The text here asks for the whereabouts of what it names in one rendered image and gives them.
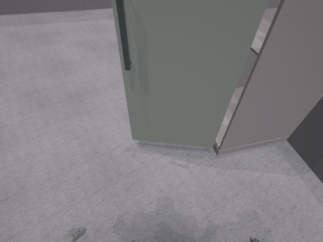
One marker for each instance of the fridge door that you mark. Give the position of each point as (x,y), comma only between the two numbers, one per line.
(186,59)

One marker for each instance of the left robot hand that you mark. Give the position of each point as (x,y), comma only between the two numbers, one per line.
(73,235)

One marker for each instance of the handle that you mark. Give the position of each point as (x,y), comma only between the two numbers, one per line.
(123,33)

